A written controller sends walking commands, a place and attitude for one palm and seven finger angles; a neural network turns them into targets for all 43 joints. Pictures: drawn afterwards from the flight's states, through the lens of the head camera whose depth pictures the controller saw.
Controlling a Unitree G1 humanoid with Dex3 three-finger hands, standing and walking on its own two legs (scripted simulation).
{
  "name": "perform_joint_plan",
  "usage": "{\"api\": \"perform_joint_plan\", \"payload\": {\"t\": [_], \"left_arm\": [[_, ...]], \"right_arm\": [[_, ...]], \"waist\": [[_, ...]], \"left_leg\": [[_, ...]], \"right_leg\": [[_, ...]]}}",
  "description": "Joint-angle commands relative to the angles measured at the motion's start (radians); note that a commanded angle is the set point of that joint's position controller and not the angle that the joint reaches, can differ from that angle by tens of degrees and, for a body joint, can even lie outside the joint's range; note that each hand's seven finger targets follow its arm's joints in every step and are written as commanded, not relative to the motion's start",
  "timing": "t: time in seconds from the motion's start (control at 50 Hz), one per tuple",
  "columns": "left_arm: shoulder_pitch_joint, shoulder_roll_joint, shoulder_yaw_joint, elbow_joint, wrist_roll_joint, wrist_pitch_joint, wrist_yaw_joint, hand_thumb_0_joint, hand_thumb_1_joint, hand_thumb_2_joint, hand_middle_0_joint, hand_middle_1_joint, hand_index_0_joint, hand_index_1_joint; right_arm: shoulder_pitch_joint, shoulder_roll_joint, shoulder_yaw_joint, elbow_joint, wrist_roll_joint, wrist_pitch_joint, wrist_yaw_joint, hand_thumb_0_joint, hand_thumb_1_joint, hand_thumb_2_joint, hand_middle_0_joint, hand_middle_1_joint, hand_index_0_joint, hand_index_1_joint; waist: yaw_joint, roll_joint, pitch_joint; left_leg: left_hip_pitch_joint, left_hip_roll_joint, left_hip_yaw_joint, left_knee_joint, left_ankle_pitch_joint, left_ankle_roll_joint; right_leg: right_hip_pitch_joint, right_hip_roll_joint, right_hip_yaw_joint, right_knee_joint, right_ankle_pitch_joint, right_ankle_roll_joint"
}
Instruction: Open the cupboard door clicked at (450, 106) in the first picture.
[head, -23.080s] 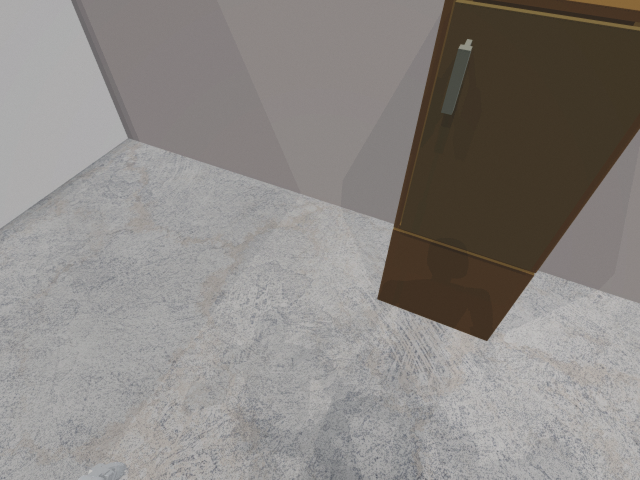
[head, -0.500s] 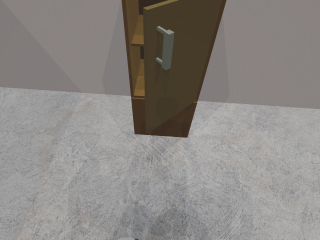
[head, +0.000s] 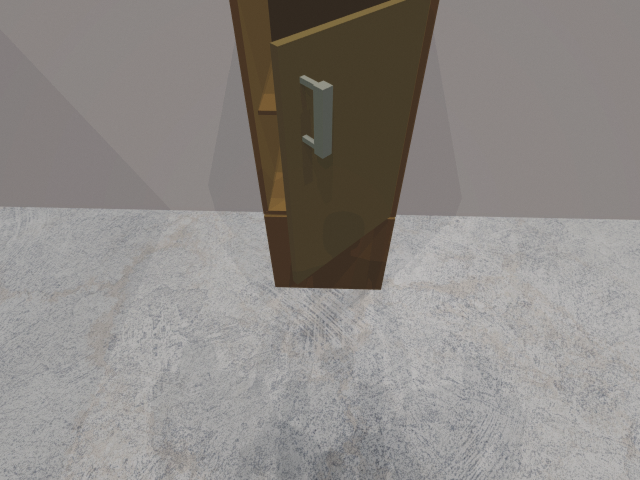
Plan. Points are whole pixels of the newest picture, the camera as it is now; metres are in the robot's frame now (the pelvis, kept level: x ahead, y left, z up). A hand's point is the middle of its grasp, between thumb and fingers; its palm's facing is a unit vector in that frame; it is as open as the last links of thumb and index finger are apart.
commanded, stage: let the arm hang, fingers relaxed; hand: left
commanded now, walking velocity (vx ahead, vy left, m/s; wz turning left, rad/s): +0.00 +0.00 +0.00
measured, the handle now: (314, 117) +0.63 +0.04 +0.13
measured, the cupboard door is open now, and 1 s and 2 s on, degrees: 44 44 44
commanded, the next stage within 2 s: look to check the result in 0.16 s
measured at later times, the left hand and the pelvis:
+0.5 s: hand out of the picture +0.06 +0.20 -0.16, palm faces +0.01 -0.96 -0.28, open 7.4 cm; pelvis +0.02 -0.01 +0.00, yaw +0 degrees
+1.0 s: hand out of the picture +0.09 +0.19 -0.16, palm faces -0.02 -0.96 -0.29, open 7.4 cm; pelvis +0.03 -0.02 +0.00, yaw -3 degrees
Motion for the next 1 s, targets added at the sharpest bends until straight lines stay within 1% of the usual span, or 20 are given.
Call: {"api": "perform_joint_plan", "payload": {"t": [0.0, 0.06, 0.1, 0.12, 0.18, 0.26, 0.28, 0.32, 0.38, 0.46, 0.5, 0.54, 0.6, 0.7, 0.8, 0.84, 0.86, 0.9, 0.92, 0.98], "left_arm": [[0.063, 0.149, 0.03, -0.023, 0.002, -0.007, 0.005, 0.0, 0.9, 0.9, -0.2, -0.3, -0.2, -0.3], [0.036, 0.159, 0.032, -0.028, 0.001, -0.01, 0.003, 0.0, 0.9, 0.9, -0.2, -0.3, -0.2, -0.3], [0.029, 0.165, 0.033, -0.03, 0.001, -0.011, 0.003, 0.0, 0.9, 0.9, -0.2, -0.3, -0.2, -0.3], [0.021, 0.166, 0.032, -0.029, 0.0, -0.01, 0.002, 0.0, 0.9, 0.9, -0.2, -0.3, -0.2, -0.3], [0.004, 0.18, 0.033, -0.031, -0.001, -0.014, 0.001, 0.0, 0.9, 0.9, -0.2, -0.3, -0.2, -0.3], [-0.014, 0.196, 0.034, -0.035, 0.0, -0.017, 0.001, 0.0, 0.9, 0.9, -0.2, -0.3, -0.2, -0.3], [-0.017, 0.201, 0.034, -0.034, -0.001, -0.019, 0.001, 0.0, 0.9, 0.9, -0.2, -0.3, -0.2, -0.3], [-0.02, 0.203, 0.032, -0.034, -0.001, -0.018, 0.001, 0.0, 0.9, 0.9, -0.2, -0.3, -0.2, -0.3], [-0.03, 0.216, 0.033, -0.034, -0.001, -0.02, 0.001, 0.0, 0.9, 0.9, -0.2, -0.3, -0.2, -0.3], [-0.04, 0.226, 0.031, -0.032, -0.002, -0.019, 0.0, 0.0, 0.9, 0.9, -0.2, -0.3, -0.2, -0.3], [-0.036, 0.235, 0.034, -0.033, -0.001, -0.02, 0.0, 0.0, 0.9, 0.9, -0.2, -0.3, -0.2, -0.3], [-0.044, 0.239, 0.033, -0.031, -0.002, -0.02, 0.001, 0.0, 0.9, 0.9, -0.2, -0.3, -0.2, -0.3], [-0.046, 0.247, 0.033, -0.032, -0.001, -0.021, 0.001, 0.0, 0.9, 0.9, -0.2, -0.3, -0.2, -0.3], [-0.048, 0.255, 0.034, -0.033, -0.001, -0.023, 0.001, 0.0, 0.9, 0.9, -0.2, -0.3, -0.2, -0.3], [-0.052, 0.259, 0.033, -0.036, -0.001, -0.024, 0.002, 0.0, 0.9, 0.9, -0.2, -0.3, -0.2, -0.3], [-0.057, 0.256, 0.031, -0.036, -0.002, -0.022, 0.002, 0.0, 0.9, 0.9, -0.2, -0.3, -0.2, -0.3], [-0.055, 0.253, 0.031, -0.035, -0.002, -0.021, 0.002, 0.0, 0.9, 0.9, -0.2, -0.3, -0.2, -0.3], [-0.023, 0.193, 0.025, -0.034, -0.002, -0.004, 0.007, 0.0, 0.9, 0.9, -0.2, -0.3, -0.2, -0.3], [-0.017, 0.191, 0.029, -0.039, -0.002, 0.004, 0.007, 0.0, 0.9, 0.9, -0.2, -0.3, -0.2, -0.3], [-0.007, 0.212, 0.051, -0.071, 0.003, 0.02, 0.005, 0.0, 0.9, 0.9, -0.2, -0.3, -0.2, -0.3]], "right_arm": [[0.015, -0.123, -0.017, -0.038, 0.001, -0.012, -0.007, 0.0, -0.9, -0.9, 0.2, 0.3, 0.2, 0.3], [0.003, -0.133, -0.016, -0.035, 0.0, -0.016, -0.007, 0.0, -0.9, -0.9, 0.2, 0.3, 0.2, 0.3], [-0.01, -0.146, -0.017, -0.039, 0.001, -0.017, -0.007, 0.0, -0.9, -0.9, 0.2, 0.3, 0.2, 0.3], [-0.019, -0.144, -0.015, -0.037, 0.0, -0.017, -0.007, 0.0, -0.9, -0.9, 0.2, 0.3, 0.2, 0.3], [-0.03, -0.163, -0.016, -0.04, 0.001, -0.02, -0.008, 0.0, -0.9, -0.9, 0.2, 0.3, 0.2, 0.3], [-0.049, -0.182, -0.018, -0.042, 0.002, -0.02, -0.009, 0.0, -0.9, -0.9, 0.2, 0.3, 0.2, 0.3], [-0.051, -0.19, -0.018, -0.041, 0.002, -0.021, -0.009, 0.0, -0.9, -0.9, 0.2, 0.3, 0.2, 0.3], [-0.064, -0.191, -0.017, -0.044, 0.003, -0.02, -0.009, 0.0, -0.9, -0.9, 0.2, 0.3, 0.2, 0.3], [-0.075, -0.209, -0.018, -0.045, 0.003, -0.021, -0.01, 0.0, -0.9, -0.9, 0.2, 0.3, 0.2, 0.3], [-0.089, -0.22, -0.017, -0.046, 0.004, -0.019, -0.01, 0.0, -0.9, -0.9, 0.2, 0.3, 0.2, 0.3], [-0.096, -0.23, -0.017, -0.05, 0.006, -0.021, -0.01, 0.0, -0.9, -0.9, 0.2, 0.3, 0.2, 0.3], [-0.098, -0.229, -0.015, -0.048, 0.005, -0.023, -0.01, 0.0, -0.9, -0.9, 0.2, 0.3, 0.2, 0.3], [-0.109, -0.238, -0.015, -0.049, 0.007, -0.022, -0.01, 0.0, -0.9, -0.9, 0.2, 0.3, 0.2, 0.3], [-0.115, -0.244, -0.016, -0.05, 0.007, -0.023, -0.01, 0.0, -0.9, -0.9, 0.2, 0.3, 0.2, 0.3], [-0.117, -0.247, -0.016, -0.051, 0.007, -0.023, -0.01, 0.0, -0.9, -0.9, 0.2, 0.3, 0.2, 0.3], [-0.113, -0.244, -0.013, -0.048, 0.005, -0.023, -0.01, 0.0, -0.9, -0.9, 0.2, 0.3, 0.2, 0.3], [-0.112, -0.241, -0.013, -0.046, 0.004, -0.023, -0.011, 0.0, -0.9, -0.9, 0.2, 0.3, 0.2, 0.3], [-0.069, -0.173, -0.005, -0.044, 0.004, -0.011, -0.016, 0.0, -0.9, -0.9, 0.2, 0.3, 0.2, 0.3], [-0.054, -0.168, -0.008, -0.043, 0.002, -0.005, -0.019, 0.0, -0.9, -0.9, 0.2, 0.3, 0.2, 0.3], [-0.041, -0.181, -0.028, -0.077, 0.001, 0.006, -0.026, 0.0, -0.9, -0.9, 0.2, 0.3, 0.2, 0.3]], "waist": [[0.009, -0.006, 0.025], [0.006, 0.009, 0.016], [0.008, -0.002, 0.002], [0.009, 0.01, 0.016], [0.005, 0.004, -0.012], [0.003, -0.028, -0.016], [0.002, -0.026, -0.038], [0.004, -0.008, -0.032], [0.003, -0.017, -0.041], [0.003, -0.02, -0.03], [0.006, -0.022, -0.058], [0.005, -0.025, -0.061], [0.007, -0.038, -0.043], [0.008, -0.023, -0.053], [0.009, -0.035, -0.05], [0.007, -0.017, -0.042], [0.007, -0.019, -0.046], [0.004, -0.037, -0.055], [0.002, -0.028, -0.049], [0.003, -0.057, -0.042]], "left_leg": [[0.062, 0.08, -0.091, -0.075, 0.008, 0.026], [0.069, 0.085, -0.087, -0.076, 0.052, 0.024], [0.081, 0.086, -0.089, -0.073, 0.064, 0.024], [0.078, 0.086, -0.085, -0.073, 0.066, 0.023], [0.1, 0.091, -0.086, -0.073, 0.101, 0.023], [0.116, 0.095, -0.078, -0.068, 0.125, 0.023], [0.128, 0.096, -0.078, -0.066, 0.135, 0.023], [0.133, 0.097, -0.075, -0.065, 0.137, 0.023], [0.144, 0.102, -0.075, -0.069, 0.157, 0.024], [0.153, 0.104, -0.076, -0.075, 0.155, 0.023], [0.17, 0.107, -0.076, -0.071, 0.175, 0.026], [0.174, 0.108, -0.074, -0.076, 0.191, 0.026], [0.175, 0.108, -0.072, -0.079, 0.185, 0.025], [0.182, 0.108, -0.067, -0.081, 0.189, 0.023], [0.187, 0.109, -0.062, -0.081, 0.2, 0.021], [0.179, 0.109, -0.061, -0.087, 0.193, 0.019], [0.191, 0.115, -0.053, -0.084, 0.198, 0.018], [0.194, 0.121, -0.02, -0.044, 0.204, 0.007], [0.181, 0.124, -0.004, -0.024, 0.186, 0.003], [0.128, 0.128, 0.036, 0.037, 0.148, -0.003]], "right_leg": [[-0.089, -0.092, 0.086, -0.141, 0.011, -0.048], [-0.065, -0.097, 0.09, -0.142, 0.057, -0.047], [-0.056, -0.096, 0.088, -0.145, 0.066, -0.046], [-0.058, -0.1, 0.088, -0.151, 0.073, -0.046], [-0.036, -0.1, 0.095, -0.152, 0.12, -0.044], [-0.025, -0.106, 0.093, -0.165, 0.167, -0.042], [-0.013, -0.106, 0.097, -0.163, 0.184, -0.043], [-0.016, -0.108, 0.095, -0.167, 0.189, -0.042], [-0.002, -0.108, 0.099, -0.167, 0.225, -0.041], [-0.006, -0.106, 0.099, -0.177, 0.224, -0.039], [0.009, -0.107, 0.099, -0.176, 0.245, -0.038], [0.019, -0.11, 0.097, -0.173, 0.27, -0.037], [0.012, -0.109, 0.098, -0.185, 0.271, -0.035], [0.024, -0.112, 0.104, -0.19, 0.295, -0.033], [0.03, -0.112, 0.103, -0.192, 0.328, -0.03], [0.034, -0.113, 0.106, -0.193, 0.318, -0.033], [0.026, -0.111, 0.114, -0.19, 0.33, -0.035], [0.011, -0.109, 0.126, -0.162, 0.387, -0.026], [0.007, -0.111, 0.138, -0.144, 0.398, -0.03], [-0.001, -0.112, 0.176, -0.084, 0.462, -0.047]]}}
